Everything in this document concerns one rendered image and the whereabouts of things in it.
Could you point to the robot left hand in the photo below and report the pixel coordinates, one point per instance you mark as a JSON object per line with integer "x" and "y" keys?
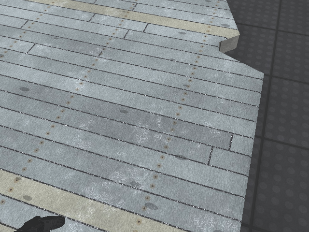
{"x": 42, "y": 224}

